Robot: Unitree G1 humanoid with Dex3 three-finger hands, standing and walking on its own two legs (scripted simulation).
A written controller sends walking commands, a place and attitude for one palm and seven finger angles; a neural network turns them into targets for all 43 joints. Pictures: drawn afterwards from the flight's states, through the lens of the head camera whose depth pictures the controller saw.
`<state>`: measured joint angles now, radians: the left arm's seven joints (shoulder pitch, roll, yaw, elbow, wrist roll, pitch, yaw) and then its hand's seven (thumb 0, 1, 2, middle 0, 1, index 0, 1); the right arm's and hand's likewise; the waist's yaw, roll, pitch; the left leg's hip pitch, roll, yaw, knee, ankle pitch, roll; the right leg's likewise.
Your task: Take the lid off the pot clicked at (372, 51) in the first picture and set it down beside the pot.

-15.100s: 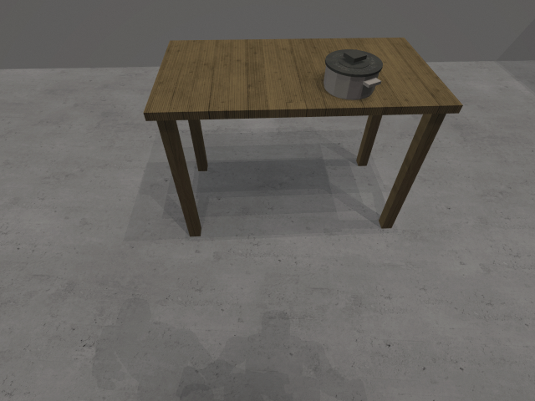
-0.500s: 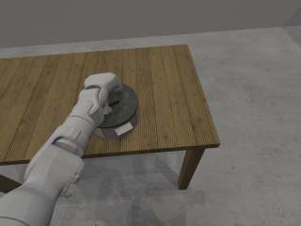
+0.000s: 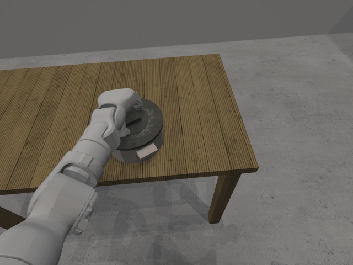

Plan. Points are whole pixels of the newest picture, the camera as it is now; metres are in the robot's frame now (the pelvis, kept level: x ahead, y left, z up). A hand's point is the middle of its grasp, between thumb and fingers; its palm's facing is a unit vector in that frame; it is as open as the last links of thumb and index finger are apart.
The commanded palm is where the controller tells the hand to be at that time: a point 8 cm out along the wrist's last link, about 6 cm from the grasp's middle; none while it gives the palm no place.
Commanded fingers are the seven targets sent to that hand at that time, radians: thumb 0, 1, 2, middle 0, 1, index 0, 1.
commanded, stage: close the fingers and squeeze the knob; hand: left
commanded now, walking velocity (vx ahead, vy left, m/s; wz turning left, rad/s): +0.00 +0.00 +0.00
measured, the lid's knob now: (128, 116) +0.49 +0.12 +0.03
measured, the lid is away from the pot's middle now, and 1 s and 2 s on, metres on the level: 0.00 0.00 0.01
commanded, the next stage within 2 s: lift the lid straight up in 1.26 s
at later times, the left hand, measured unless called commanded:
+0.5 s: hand (125, 121) +0.45 +0.12 +0.06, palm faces -0.34 -0.07 -0.94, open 8.6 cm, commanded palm +0.45 +0.13 +0.12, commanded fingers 0.00 0.20 0.95 -0.65 -0.98 -0.65 -0.98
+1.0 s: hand (125, 121) +0.45 +0.12 +0.06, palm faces -0.35 -0.08 -0.93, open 8.4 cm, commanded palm +0.45 +0.13 +0.12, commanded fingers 0.00 0.39 1.03 -0.66 -0.96 -0.71 -0.98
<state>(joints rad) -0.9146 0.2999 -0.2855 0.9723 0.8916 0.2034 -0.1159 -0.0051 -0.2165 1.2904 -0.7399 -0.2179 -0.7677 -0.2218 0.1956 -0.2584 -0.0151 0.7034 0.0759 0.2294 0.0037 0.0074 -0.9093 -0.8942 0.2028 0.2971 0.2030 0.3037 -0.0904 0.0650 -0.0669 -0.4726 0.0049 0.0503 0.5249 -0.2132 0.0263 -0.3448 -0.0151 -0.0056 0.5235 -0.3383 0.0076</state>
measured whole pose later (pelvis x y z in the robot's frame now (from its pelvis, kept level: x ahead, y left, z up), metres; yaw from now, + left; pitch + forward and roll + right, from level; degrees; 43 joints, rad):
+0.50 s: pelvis +0.00 +0.00 +0.00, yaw +0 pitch +9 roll +0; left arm -0.90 0.29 -0.30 0.96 0.88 0.21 -0.11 0.00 0.08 1.02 -0.54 -0.87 -0.58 -0.88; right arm 0.20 -0.26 -0.02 0.72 0.07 0.23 0.00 0.01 -0.91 -0.89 0.20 0.30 0.20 0.30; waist -0.09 0.07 -0.06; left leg -0.46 0.00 0.05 0.52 -0.21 0.02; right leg -0.34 -0.01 -0.01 0.52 -0.34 0.00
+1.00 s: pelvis +0.01 -0.01 +0.00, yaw +0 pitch +9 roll +0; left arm -0.87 0.29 -0.30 0.91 0.88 0.20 -0.13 -0.02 0.13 0.92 -0.52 -0.90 -0.58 -0.91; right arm 0.17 -0.26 -0.02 0.70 0.08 0.24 0.00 0.01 -0.91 -0.89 0.20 0.30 0.20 0.30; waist -0.08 0.07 -0.06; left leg -0.45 0.01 0.04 0.52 -0.22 0.02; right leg -0.32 -0.01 -0.01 0.51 -0.35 0.00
